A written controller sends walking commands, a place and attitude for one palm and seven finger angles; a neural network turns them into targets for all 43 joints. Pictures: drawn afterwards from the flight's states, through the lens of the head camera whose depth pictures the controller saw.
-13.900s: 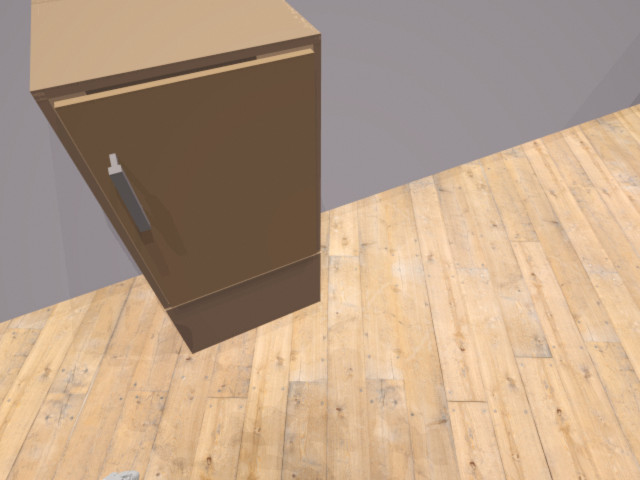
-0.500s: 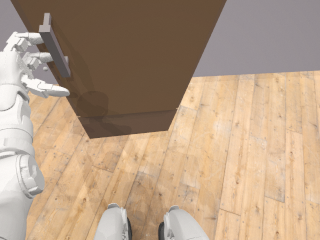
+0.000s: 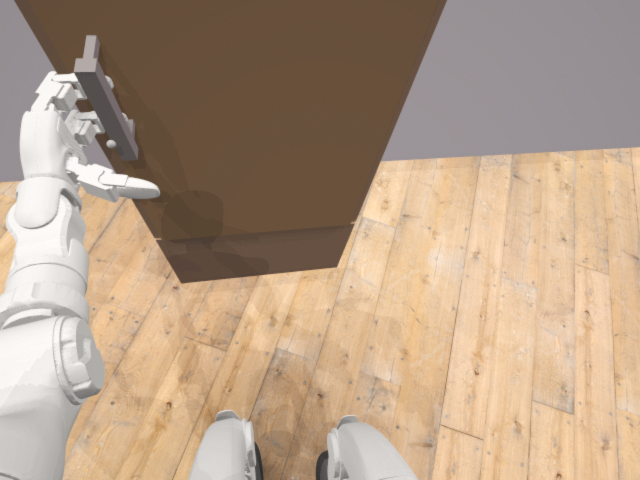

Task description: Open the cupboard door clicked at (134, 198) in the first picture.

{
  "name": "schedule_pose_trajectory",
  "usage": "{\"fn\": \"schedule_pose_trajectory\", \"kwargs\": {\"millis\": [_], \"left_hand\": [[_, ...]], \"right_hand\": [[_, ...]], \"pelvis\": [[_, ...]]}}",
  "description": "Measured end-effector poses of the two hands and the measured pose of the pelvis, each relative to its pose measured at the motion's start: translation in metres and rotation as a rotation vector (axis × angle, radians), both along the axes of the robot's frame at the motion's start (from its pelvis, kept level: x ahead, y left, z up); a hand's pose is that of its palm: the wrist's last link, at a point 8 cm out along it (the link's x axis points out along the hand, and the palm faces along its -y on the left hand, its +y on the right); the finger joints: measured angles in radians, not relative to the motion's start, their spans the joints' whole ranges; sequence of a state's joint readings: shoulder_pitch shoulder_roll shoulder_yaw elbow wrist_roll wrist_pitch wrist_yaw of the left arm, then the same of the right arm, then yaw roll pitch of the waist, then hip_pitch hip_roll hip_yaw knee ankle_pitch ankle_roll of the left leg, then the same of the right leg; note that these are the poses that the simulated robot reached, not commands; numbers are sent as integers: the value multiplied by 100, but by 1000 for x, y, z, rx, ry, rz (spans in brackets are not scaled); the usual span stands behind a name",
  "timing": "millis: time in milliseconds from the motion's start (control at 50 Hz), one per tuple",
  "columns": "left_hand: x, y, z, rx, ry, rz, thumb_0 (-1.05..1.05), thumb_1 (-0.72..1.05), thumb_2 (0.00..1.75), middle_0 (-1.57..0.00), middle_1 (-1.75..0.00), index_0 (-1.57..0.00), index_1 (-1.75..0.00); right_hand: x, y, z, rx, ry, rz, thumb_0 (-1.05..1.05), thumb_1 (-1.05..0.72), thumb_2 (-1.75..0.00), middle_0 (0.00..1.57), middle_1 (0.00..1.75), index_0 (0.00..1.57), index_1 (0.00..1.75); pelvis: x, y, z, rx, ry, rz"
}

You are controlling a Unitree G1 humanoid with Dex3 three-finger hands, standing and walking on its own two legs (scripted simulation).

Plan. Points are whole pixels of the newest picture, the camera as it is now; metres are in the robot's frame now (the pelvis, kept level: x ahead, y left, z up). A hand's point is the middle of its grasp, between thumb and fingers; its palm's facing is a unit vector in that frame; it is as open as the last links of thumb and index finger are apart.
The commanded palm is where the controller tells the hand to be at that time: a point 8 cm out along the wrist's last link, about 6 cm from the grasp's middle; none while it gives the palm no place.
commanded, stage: slide the fingers in behind the handle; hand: left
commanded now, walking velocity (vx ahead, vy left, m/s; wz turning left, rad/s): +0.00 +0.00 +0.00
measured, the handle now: (112, 103) +0.56 +0.22 +0.07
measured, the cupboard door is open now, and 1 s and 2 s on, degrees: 0 0 6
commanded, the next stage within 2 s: close the thumb around the handle in 0.80 s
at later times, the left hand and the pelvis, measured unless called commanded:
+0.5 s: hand (133, 145) +0.50 +0.19 +0.06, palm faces +0.10 -1.00 -0.01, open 14.1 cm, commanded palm +0.48 +0.22 +0.06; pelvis +0.00 +0.00 +0.00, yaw +0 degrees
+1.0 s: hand (136, 139) +0.52 +0.19 +0.06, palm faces +0.07 -1.00 -0.02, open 13.7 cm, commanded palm +0.49 +0.22 +0.06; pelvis +0.00 +0.00 +0.00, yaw +0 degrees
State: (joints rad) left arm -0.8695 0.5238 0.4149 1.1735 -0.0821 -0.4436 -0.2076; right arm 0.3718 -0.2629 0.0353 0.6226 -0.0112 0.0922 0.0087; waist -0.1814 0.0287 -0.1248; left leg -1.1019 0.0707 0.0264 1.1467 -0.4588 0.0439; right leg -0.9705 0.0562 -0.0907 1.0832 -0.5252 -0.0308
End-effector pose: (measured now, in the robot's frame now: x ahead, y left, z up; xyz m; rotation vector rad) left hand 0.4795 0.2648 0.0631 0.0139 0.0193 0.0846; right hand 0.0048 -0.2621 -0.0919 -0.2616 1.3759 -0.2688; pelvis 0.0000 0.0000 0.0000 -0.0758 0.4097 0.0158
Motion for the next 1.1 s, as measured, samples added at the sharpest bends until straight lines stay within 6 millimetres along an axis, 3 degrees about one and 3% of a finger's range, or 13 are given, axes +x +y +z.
{"fn": "schedule_pose_trajectory", "kwargs": {"millis": [300, 620, 940, 1100], "left_hand": [[-2, -24, 2, -10, -4, -3, -1, -50, 30, -30, -120, -30, -120], [-3, -25, 1, -3, -9, 6, -1, -50, 30, -29, -120, -28, -120], [13, -25, -4, -7, -5, -7, -1, -49, 30, -31, -120, -31, -122], [11, -26, -4, -13, 9, 0, -1, -32, 37, -32, -122, -32, -123]], "right_hand": [[-3, 2, -4, 31, -4, -6, 0, -90, -90, 20, 30, 20, 30], [-7, 0, -6, 31, 14, 3, 0, -90, -90, 20, 30, 20, 30], [-11, 2, -5, 14, 35, -5, 0, -90, -90, 20, 30, 20, 30], [-9, 9, -5, 36, 39, -14, 0, -90, -90, 20, 30, 20, 30]], "pelvis": [[0, -3, 1, 8, -7, -2], [-2, -3, 0, 7, -7, 6], [0, 1, -4, 2, 20, 1], [4, 3, 0, 3, 13, 0]]}}
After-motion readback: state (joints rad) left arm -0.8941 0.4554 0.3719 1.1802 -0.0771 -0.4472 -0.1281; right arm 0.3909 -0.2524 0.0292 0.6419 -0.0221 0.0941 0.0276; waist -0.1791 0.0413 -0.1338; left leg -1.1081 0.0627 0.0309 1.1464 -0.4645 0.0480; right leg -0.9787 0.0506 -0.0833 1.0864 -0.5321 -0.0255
